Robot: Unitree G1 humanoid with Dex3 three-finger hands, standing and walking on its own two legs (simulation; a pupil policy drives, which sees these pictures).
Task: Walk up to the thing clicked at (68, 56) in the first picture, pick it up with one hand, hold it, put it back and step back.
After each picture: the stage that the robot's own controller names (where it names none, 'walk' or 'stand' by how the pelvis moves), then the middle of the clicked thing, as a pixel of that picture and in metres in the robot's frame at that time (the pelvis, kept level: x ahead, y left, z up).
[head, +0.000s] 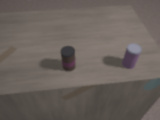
stand; (68, 59) +0.54 +0.09 -0.08
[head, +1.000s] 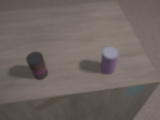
rise first; (37, 66) +0.46 +0.22 -0.05
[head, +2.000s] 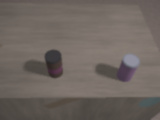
stand; (54, 64) +0.45 +0.15 -0.05
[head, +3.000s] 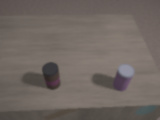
stand; (51, 76) +0.43 +0.15 -0.08
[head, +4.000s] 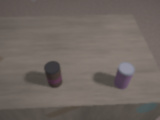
stand; (53, 75) +0.45 +0.15 -0.08
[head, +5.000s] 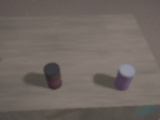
stand; (53, 76) +0.43 +0.15 -0.08
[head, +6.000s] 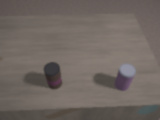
stand; (53, 76) +0.43 +0.15 -0.08
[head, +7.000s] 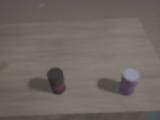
rise first; (56, 81) +0.42 +0.16 -0.07
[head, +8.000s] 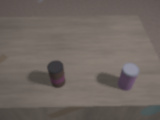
go down; (56, 74) +0.44 +0.14 -0.07
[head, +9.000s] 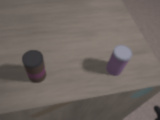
go down; (35, 67) +0.42 +0.15 -0.01
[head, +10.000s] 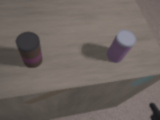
close in; (30, 51) +0.44 +0.15 +0.01
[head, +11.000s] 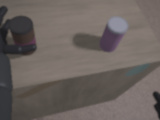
close; (24, 37) +0.48 +0.14 +0.04
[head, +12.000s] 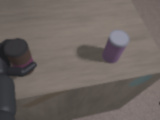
lift; (21, 58) +0.42 +0.17 +0.02
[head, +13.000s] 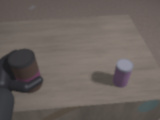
lift; (27, 71) +0.31 +0.17 +0.15
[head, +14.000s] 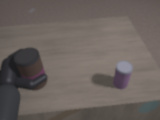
hold; (32, 69) +0.33 +0.16 +0.14
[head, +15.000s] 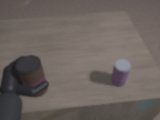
hold; (33, 77) +0.32 +0.16 +0.11
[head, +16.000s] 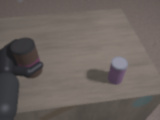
crouch; (28, 59) +0.38 +0.18 +0.12
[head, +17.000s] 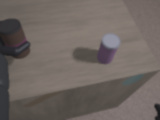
lower; (15, 39) +0.48 +0.18 +0.05
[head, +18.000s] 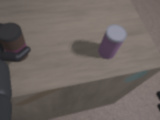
lower; (14, 43) +0.47 +0.17 +0.03
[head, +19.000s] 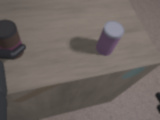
lower; (9, 41) +0.48 +0.18 +0.03
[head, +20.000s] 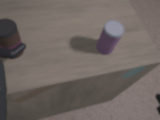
lower; (9, 40) +0.48 +0.18 +0.03
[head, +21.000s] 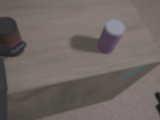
rest; (9, 38) +0.48 +0.17 +0.03
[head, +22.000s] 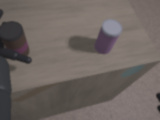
withdraw; (15, 41) +0.48 +0.16 +0.03
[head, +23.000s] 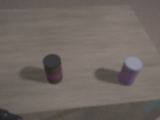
sink last; (53, 69) +0.43 +0.13 -0.02
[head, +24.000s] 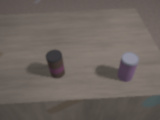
stand; (55, 64) +0.48 +0.15 -0.02
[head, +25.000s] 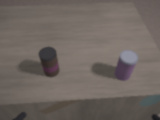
stand; (49, 62) +0.46 +0.15 +0.00
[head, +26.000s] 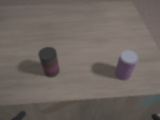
stand; (49, 62) +0.46 +0.15 -0.01
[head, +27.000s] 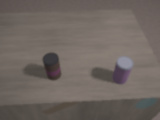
stand; (52, 66) +0.47 +0.16 -0.05
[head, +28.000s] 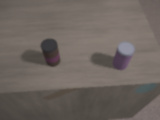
walk; (51, 53) +0.49 +0.16 -0.06
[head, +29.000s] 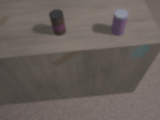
walk; (58, 23) +0.68 +0.16 -0.06
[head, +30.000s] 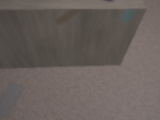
walk; out of the picture +1.01 +0.13 -0.06
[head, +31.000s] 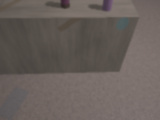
stand; out of the picture +1.08 +0.15 -0.07
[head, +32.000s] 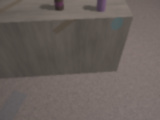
stand; (58, 1) +1.08 +0.18 -0.08
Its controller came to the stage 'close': yes
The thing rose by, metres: 0.22
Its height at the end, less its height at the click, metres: +0.00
